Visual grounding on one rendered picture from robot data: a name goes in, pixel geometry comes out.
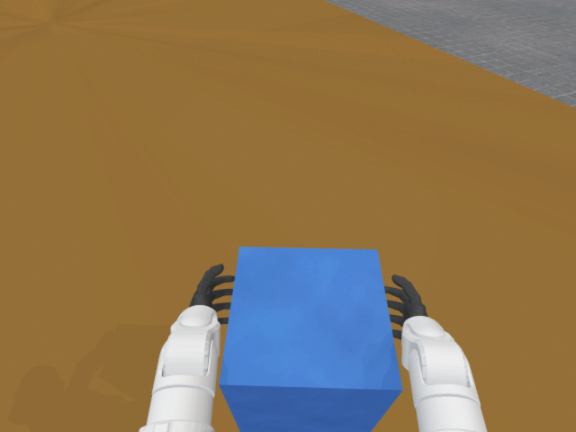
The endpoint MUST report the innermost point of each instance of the robot left hand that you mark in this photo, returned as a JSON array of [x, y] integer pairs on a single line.
[[205, 295]]

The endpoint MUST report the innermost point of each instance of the carton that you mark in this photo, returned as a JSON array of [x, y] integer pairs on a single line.
[[309, 344]]

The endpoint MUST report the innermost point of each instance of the robot right forearm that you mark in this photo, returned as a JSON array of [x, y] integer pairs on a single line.
[[443, 389]]

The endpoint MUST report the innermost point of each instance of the robot left forearm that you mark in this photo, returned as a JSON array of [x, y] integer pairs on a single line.
[[185, 381]]

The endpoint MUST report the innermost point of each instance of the robot right hand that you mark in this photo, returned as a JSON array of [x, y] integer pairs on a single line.
[[411, 305]]

